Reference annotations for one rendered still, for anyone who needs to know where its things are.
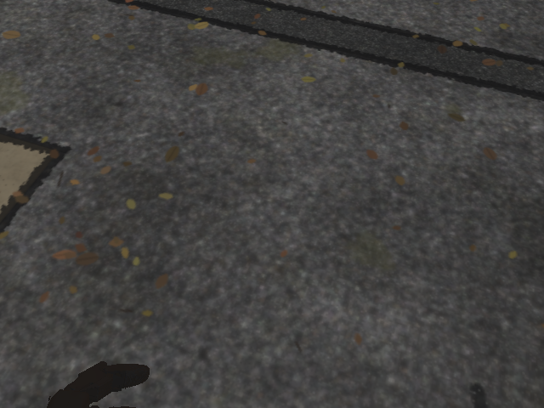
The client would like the left robot hand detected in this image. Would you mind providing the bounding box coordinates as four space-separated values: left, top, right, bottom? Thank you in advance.
47 361 150 408

